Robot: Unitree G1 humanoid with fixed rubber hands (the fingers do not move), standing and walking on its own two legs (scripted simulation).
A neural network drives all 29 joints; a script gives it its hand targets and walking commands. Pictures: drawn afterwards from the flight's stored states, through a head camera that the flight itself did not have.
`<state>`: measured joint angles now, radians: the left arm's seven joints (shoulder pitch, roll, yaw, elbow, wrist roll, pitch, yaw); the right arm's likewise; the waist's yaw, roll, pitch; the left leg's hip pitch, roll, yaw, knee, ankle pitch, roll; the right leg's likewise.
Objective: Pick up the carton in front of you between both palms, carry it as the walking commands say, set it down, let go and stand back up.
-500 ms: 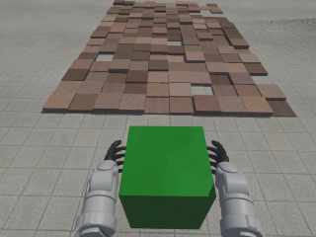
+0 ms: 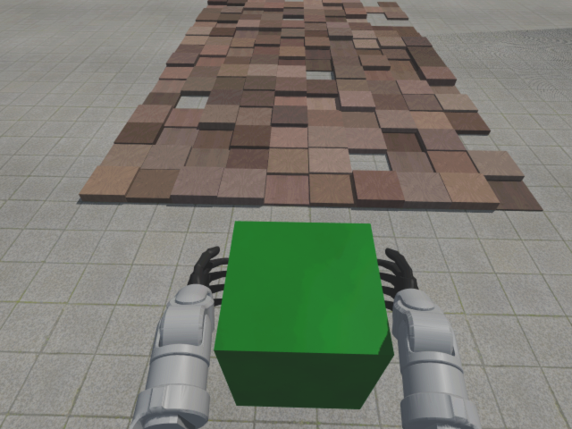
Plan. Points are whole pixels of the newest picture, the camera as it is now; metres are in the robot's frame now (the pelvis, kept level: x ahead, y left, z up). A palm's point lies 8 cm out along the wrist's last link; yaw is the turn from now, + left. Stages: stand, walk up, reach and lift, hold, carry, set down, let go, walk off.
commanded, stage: reach and lift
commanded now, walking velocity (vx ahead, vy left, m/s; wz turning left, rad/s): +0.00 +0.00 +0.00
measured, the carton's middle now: (300, 319) +0.29 +0.00 -0.04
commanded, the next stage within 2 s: hold in 0.32 s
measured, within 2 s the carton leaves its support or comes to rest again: neither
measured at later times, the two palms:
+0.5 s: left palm (195, 290) +0.28 +0.15 +0.05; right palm (408, 294) +0.28 -0.15 +0.05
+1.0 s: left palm (198, 287) +0.29 +0.15 +0.05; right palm (411, 291) +0.29 -0.15 +0.06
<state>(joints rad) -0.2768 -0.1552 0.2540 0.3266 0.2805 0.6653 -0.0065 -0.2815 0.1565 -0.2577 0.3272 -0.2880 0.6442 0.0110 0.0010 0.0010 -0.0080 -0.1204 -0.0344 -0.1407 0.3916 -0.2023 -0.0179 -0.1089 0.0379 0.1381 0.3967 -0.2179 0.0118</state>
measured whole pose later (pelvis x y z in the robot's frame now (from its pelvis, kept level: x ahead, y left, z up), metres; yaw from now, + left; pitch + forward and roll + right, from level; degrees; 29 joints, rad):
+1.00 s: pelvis -0.01 +0.00 +0.00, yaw +0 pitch -7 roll +0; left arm -0.30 -0.16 0.26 0.26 0.29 0.76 -0.01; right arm -0.31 0.16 -0.27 0.26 -0.30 0.74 0.03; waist 0.00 0.00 0.01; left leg -0.05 -0.03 -0.13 0.36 -0.18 -0.02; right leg -0.04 0.03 0.13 0.37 -0.20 0.01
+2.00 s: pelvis +0.25 -0.04 -0.02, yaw +1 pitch +6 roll +0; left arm -0.19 -0.14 0.09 -0.33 0.10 1.21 0.09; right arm -0.15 0.13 -0.14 -0.39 -0.09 1.21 -0.11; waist -0.04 0.04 -0.10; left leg -0.25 0.09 0.07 0.84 -0.49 -0.03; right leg -0.34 0.00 -0.22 0.55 -0.32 -0.08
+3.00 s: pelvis +0.95 -0.09 +0.00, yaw +0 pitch +5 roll +1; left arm -0.23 -0.15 0.13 -0.47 0.08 1.25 0.11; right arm -0.23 0.14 -0.14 -0.48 -0.09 1.23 -0.10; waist 0.03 0.01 0.01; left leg -0.51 0.06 0.08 1.07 -0.35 0.02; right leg -0.28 -0.06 -0.23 0.39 -0.20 -0.05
